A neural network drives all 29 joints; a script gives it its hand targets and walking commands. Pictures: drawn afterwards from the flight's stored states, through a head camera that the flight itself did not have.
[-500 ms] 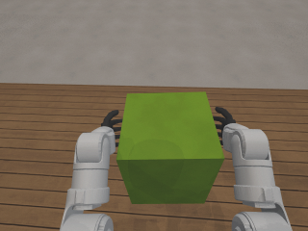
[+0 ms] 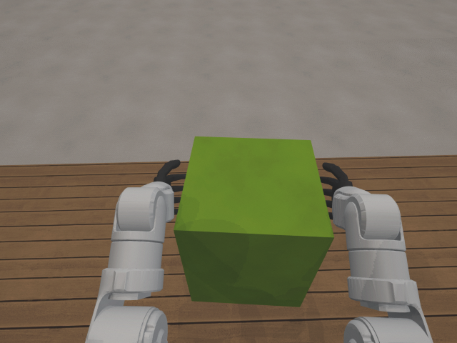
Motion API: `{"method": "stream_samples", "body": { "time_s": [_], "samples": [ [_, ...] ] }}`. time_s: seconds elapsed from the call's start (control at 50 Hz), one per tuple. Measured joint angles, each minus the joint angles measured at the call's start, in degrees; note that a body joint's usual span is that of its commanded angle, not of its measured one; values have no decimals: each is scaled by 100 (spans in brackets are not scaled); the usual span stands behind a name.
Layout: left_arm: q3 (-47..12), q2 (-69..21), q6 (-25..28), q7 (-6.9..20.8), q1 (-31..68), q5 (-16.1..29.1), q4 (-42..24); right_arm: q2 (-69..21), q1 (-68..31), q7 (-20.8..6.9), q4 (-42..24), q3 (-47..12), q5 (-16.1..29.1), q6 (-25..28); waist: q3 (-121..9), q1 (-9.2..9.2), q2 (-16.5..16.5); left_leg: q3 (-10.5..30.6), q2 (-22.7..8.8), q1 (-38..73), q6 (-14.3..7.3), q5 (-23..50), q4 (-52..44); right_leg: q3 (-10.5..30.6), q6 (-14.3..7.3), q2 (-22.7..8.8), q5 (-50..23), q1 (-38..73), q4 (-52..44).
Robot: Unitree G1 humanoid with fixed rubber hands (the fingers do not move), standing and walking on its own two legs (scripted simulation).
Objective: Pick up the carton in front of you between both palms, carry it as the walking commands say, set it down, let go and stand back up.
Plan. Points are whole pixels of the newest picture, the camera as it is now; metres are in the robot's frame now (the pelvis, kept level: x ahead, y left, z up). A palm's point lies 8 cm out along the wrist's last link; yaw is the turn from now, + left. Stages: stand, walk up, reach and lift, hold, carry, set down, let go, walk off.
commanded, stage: carry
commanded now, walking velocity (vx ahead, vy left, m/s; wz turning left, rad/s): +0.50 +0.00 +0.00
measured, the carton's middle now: (248, 223) +0.35 -0.01 +0.02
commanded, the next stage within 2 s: none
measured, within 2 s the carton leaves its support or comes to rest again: neither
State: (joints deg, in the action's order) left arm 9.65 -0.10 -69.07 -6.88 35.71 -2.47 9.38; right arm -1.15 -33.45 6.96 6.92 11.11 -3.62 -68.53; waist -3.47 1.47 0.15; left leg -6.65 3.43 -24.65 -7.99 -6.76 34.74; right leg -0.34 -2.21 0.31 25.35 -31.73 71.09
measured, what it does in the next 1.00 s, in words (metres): goes down: right foot 0.05 m lower, then left foot 0.04 m lower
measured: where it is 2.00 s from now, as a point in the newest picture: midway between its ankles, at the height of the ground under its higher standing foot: (231, 198)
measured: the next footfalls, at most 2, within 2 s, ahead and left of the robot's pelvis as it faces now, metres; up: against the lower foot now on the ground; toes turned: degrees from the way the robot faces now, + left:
right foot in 0.36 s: +0.39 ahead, -0.08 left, -0.05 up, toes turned -1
left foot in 0.90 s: +0.69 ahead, +0.06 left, -0.09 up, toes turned +3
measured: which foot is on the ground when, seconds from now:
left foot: down 0.00-0.38, up 0.40-0.88, down 0.90-1.00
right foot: up 0.00-0.34, down 0.36-0.90, up 0.92-1.00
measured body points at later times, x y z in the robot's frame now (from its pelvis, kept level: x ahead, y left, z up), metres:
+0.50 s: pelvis +0.30 -0.03 -0.05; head +0.32 -0.04 +0.40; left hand +0.65 +0.13 +0.04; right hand +0.67 -0.17 +0.04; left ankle +0.18 +0.07 -0.66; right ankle +0.35 -0.07 -0.77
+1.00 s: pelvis +0.60 +0.02 -0.10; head +0.60 +0.02 +0.35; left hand +0.96 +0.17 +0.01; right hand +0.96 -0.13 +0.02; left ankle +0.66 +0.06 -0.81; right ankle +0.46 -0.09 -0.70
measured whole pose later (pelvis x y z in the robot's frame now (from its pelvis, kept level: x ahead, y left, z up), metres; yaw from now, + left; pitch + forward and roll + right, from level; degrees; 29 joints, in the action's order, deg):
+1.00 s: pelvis +0.60 +0.02 -0.10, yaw +0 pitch +4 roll -1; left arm 9.7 1.5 -67.7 -7.1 37.0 -0.9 11.2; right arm -1.8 -35.5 6.8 8.4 11.6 -5.4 -67.8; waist -5.0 -0.2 -0.3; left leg -6.2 3.1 -28.0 -7.8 -4.9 36.5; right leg -0.9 -2.6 3.0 29.7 -25.1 76.1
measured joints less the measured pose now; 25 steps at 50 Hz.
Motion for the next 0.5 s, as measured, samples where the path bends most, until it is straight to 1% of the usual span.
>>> {"method": "stream_samples", "body": {
  "time_s": [0.08, 0.16, 0.24, 0.3, 0.34, 0.36, 0.38, 0.4, 0.42, 0.44, 0.46, 0.5],
  "samples": [
    [56, -103, 22, -10, -92, -106, -300, 25, 25, 31, -124, -2, 130, 108, 168, 131, 19, 31, 2, 363, -4, -278, -130, 78, 100, -278, -605, -689, -849],
    [135, -168, 79, -21, -210, -146, -690, -12, -3, 49, -293, -5, 177, 229, 237, 214, 8, 106, 16, 789, 48, -596, -264, 56, 73, -353, -1411, -999, -1603],
    [205, -192, 66, -27, -259, -166, -1010, -28, -88, 54, -411, -35, 204, 274, 157, 274, -32, 194, 61, 1248, 124, -1025, -312, -106, -20, -224, -2362, -831, -2761],
    [263, -190, 43, -20, -250, -185, -1009, -28, -169, 48, -297, -56, 195, 287, -19, 330, -67, 257, 111, 1578, 189, -1555, -86, -332, -140, -16, -3091, -387, -3854],
    [279, -205, 42, -6, -194, -229, -844, 20, -219, 38, -139, -58, 197, 273, -133, 328, -92, 241, 135, 1739, 240, -2003, 415, -508, -250, 119, -3503, 106, -4528],
    [270, -216, 41, 0, -133, -264, -710, 68, -243, 27, -44, -51, 208, 260, -190, 306, -149, 178, 158, 1721, 280, -2179, 921, -581, -291, 116, -3731, 400, -4730],
    [270, -249, 92, 3, -87, -309, -566, 147, -305, 4, 93, -60, 223, 274, -224, 216, -44, 144, 54, 1561, 338, -2233, 1576, -622, -426, 199, -3261, 449, -4506],
    [251, -268, 152, 6, -32, -354, -413, 213, -365, -18, 243, -47, 241, 307, -191, 116, 76, 291, 6, 1265, 450, -2420, 2398, -663, -507, 291, -2806, 338, -4084],
    [221, -268, 179, 9, 0, -377, -252, 249, -362, -29, 360, -38, 255, 322, -149, 26, 89, 442, 35, 929, 502, -2523, 3153, -674, -554, 321, -2470, 284, -3767],
    [191, -257, 174, 10, -25, -371, -140, 254, -313, -32, 435, -52, 255, 308, -116, -63, 49, 528, 50, 600, 511, -2510, 3699, -665, -567, 326, -2262, 298, -3602],
    [165, -231, 147, 11, -93, -340, -95, 230, -257, -32, 473, -82, 231, 276, -79, -139, -1, 568, 23, 290, 511, -2409, 3999, -648, -537, 322, -2170, 356, -3544],
    [112, -157, 101, 3, -252, -216, -135, 150, -164, -24, 430, -132, 149, 198, 29, -242, -45, 623, -137, -272, 529, -2130, 3997, -638, -565, 327, -1994, 520, -3555]
  ]
}}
